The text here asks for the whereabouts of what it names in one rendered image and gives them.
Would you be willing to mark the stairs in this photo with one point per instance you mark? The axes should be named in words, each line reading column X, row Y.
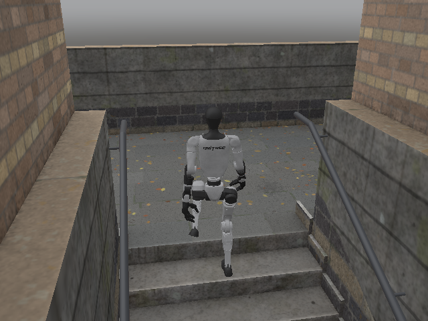
column 275, row 278

